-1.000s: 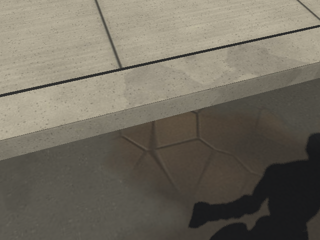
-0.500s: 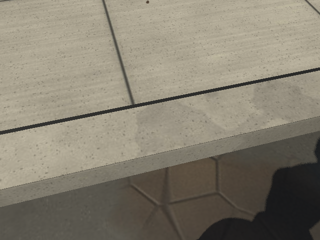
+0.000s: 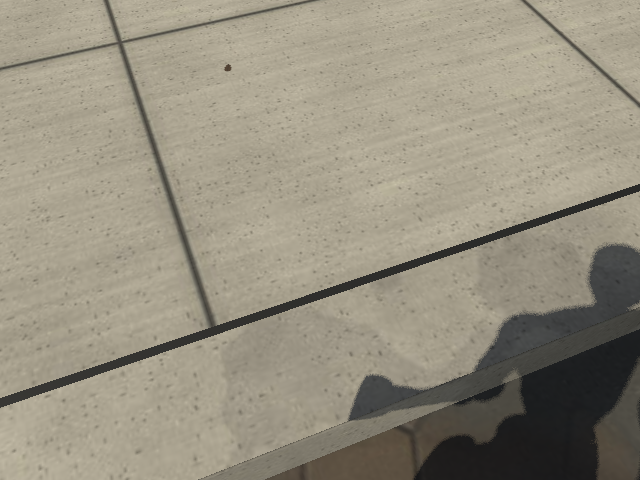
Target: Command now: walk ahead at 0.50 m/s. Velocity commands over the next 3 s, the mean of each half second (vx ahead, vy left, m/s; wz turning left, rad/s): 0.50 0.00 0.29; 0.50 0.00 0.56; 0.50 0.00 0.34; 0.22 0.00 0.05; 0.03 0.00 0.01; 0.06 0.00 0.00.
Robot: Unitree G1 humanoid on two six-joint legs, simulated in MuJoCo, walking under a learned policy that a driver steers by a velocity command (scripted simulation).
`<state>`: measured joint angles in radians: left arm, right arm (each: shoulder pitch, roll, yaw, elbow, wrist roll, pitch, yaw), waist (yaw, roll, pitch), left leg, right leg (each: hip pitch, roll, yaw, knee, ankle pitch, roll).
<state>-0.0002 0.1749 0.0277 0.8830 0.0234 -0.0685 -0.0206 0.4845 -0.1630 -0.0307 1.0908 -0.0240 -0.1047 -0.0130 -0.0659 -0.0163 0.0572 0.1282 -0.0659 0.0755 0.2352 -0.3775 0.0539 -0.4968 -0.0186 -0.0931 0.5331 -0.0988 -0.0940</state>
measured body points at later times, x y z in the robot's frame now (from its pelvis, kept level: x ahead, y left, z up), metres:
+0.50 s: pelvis +0.25 +0.00 +0.00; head +0.26 -0.01 +0.45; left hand +0.12 +0.20 -0.14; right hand +0.42 -0.20 -0.13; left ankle +0.28 +0.11 -0.51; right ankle +0.14 -0.08 -0.73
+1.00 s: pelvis +0.56 +0.14 +0.14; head +0.59 +0.17 +0.58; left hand +0.68 +0.43 +0.06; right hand +0.71 -0.09 +0.01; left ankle +0.55 +0.15 -0.59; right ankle +0.74 +0.02 -0.46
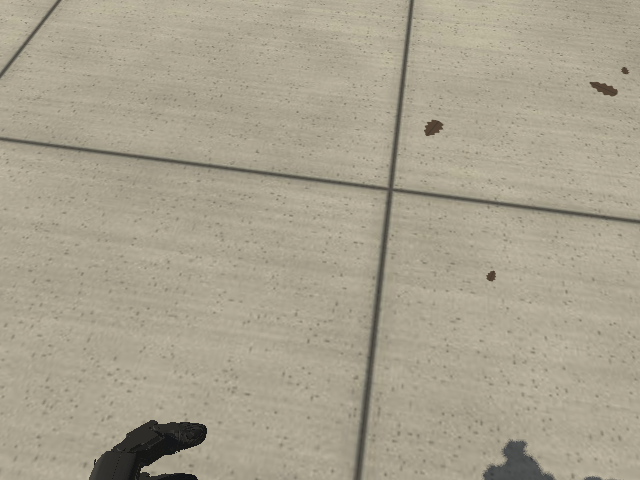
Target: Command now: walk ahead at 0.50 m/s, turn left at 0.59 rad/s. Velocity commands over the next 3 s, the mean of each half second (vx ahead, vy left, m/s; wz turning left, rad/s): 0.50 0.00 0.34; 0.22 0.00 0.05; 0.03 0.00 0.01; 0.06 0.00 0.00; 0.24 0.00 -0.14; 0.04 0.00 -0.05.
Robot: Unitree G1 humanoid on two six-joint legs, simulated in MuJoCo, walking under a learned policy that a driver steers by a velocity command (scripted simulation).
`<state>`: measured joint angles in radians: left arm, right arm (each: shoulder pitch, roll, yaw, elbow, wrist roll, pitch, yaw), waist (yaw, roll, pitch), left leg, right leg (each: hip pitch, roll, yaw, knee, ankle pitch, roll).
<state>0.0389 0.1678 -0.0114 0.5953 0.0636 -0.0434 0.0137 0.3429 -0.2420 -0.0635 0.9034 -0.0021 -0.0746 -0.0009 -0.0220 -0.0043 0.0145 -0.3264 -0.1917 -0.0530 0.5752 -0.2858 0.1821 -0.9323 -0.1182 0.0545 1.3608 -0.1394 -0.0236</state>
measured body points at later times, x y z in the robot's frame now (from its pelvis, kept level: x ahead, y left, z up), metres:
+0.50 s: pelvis +0.33 -0.05 +0.02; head +0.35 -0.05 +0.46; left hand +0.36 +0.23 -0.10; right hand +0.47 -0.28 -0.11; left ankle +0.23 +0.06 -0.63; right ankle +0.35 -0.11 -0.73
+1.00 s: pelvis +0.48 +0.00 +0.01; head +0.50 +0.02 +0.46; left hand +0.50 +0.25 -0.13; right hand +0.63 -0.21 -0.11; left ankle +0.55 +0.08 -0.73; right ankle +0.47 -0.13 -0.69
